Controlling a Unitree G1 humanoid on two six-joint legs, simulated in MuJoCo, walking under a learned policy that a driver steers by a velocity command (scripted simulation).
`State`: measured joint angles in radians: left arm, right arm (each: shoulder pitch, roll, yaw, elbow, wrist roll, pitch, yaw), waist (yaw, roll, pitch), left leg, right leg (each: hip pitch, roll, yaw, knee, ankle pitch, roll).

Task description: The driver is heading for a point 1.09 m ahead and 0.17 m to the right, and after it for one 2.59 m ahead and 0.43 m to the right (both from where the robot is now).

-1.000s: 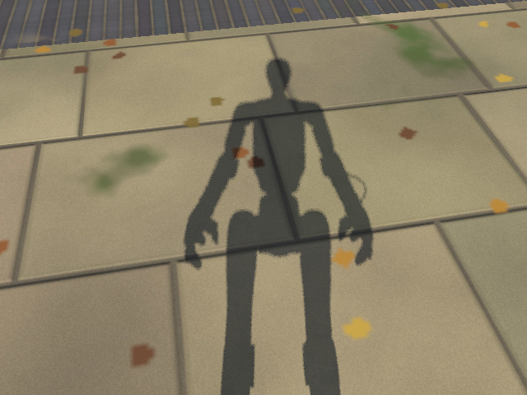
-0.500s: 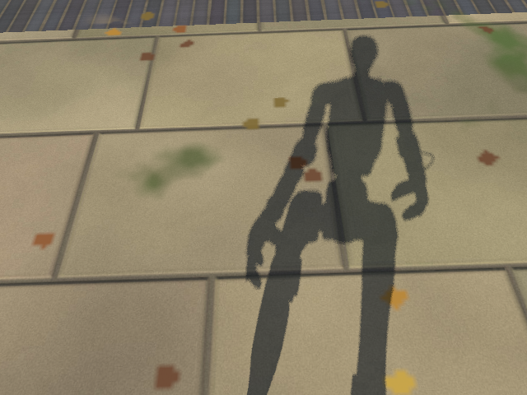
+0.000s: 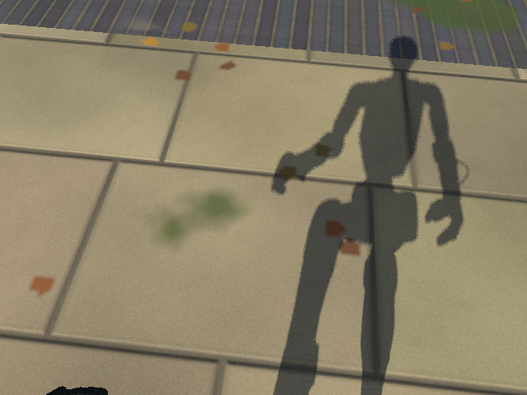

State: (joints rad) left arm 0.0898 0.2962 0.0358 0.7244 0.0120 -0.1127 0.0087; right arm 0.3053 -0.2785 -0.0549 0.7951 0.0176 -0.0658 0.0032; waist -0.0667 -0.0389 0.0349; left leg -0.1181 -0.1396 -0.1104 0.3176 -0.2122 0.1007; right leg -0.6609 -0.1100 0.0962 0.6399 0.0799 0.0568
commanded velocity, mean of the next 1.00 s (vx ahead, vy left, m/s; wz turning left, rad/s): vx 0.43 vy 0.00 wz -0.10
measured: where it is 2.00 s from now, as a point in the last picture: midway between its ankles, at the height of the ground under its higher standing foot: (254, 353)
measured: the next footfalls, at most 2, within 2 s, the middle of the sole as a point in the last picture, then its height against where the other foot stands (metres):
right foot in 0.14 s outside the picture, level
left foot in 0.66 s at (208, 370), level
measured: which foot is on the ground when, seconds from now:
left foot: down 0.00-0.16, up 0.18-0.64, down 0.66-1.00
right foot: up 0.00-0.12, down 0.14-0.68, up 0.70-1.00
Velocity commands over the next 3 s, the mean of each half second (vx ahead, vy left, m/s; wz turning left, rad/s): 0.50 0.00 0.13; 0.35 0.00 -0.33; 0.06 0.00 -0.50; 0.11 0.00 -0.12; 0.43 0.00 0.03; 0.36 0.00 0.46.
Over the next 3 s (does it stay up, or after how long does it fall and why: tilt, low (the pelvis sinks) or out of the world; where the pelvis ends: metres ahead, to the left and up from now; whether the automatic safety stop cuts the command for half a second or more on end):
stays up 0.99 -0.20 -0.03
